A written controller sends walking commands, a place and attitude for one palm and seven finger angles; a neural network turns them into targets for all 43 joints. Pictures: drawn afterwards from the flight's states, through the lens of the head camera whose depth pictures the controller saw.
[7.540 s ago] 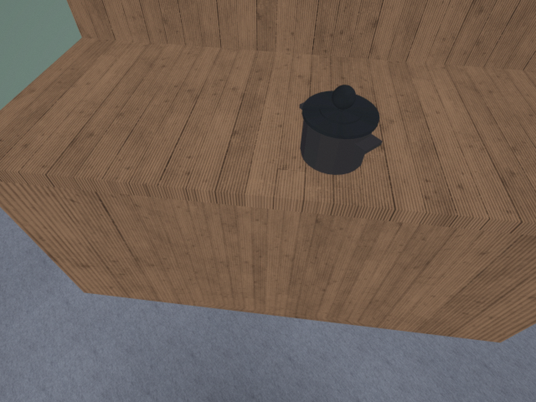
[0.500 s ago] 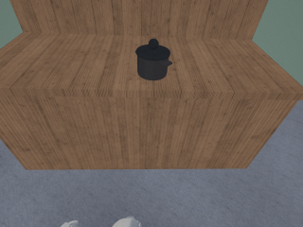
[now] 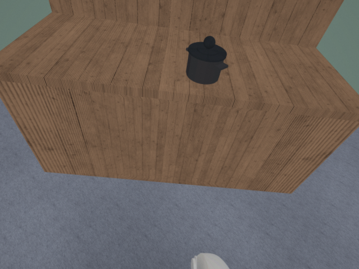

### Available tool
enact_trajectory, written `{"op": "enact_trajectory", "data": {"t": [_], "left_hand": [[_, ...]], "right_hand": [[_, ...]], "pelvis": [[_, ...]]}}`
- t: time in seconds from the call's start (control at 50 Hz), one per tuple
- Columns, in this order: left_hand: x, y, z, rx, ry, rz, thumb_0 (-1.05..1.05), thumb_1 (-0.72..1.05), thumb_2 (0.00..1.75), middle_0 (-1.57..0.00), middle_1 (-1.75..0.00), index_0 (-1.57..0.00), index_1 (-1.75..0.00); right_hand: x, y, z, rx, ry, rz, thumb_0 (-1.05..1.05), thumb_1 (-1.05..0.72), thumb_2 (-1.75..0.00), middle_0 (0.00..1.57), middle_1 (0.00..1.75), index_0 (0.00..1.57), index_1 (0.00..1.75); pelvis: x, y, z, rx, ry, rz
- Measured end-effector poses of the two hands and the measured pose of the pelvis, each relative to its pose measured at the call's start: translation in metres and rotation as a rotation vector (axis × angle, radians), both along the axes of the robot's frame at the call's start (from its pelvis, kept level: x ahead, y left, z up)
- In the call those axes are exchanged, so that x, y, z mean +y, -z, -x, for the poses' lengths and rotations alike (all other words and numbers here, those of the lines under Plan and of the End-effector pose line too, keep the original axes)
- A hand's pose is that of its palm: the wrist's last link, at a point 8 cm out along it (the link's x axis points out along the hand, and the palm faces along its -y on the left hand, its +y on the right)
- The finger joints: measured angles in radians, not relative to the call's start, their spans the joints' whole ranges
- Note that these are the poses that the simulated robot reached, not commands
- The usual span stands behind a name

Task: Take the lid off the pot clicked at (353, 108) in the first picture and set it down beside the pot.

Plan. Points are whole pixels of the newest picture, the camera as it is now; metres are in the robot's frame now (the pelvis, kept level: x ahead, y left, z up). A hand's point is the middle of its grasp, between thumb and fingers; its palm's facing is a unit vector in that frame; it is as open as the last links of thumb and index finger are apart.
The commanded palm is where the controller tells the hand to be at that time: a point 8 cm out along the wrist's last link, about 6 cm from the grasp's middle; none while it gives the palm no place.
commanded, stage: come to a stop and stand still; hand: left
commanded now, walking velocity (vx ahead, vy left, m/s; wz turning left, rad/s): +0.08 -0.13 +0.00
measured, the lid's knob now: (209, 42) +0.91 -0.06 +0.11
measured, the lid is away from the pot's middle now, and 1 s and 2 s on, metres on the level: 0.00 0.00 0.00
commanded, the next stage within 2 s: look again from close up in 0.74 s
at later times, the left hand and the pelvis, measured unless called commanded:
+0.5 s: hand out of the picture +0.09 +0.12 -0.17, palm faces +0.03 -0.98 -0.18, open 7.2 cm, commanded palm none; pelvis +0.05 -0.06 +0.00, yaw -1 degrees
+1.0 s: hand out of the picture +0.11 +0.14 -0.17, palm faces +0.02 -0.98 -0.20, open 7.3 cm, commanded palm none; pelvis +0.07 -0.04 +0.01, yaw -1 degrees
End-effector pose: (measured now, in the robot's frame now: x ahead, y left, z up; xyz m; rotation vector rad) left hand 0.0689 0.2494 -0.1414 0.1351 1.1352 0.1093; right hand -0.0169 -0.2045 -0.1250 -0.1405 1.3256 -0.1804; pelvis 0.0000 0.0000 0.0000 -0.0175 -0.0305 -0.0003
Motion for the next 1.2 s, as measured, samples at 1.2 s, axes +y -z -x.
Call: {"op": "enact_trajectory", "data": {"t": [1.2], "left_hand": [[-0.07,0.001,-0.022,0.208,-0.026,-0.008,0.0,0.92,0.9,-0.2,-0.3,-0.2,-0.3]], "right_hand": [[-0.068,0.005,-0.102,0.039,-0.014,0.013,0.0,-0.91,-0.9,0.2,0.3,0.19,0.3]], "pelvis": [[-0.046,-0.008,-0.076,0.015,0.013,-0.016]]}}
